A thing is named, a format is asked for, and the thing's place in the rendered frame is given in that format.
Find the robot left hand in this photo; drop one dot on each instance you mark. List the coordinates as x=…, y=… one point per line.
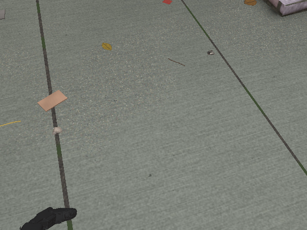
x=49, y=217

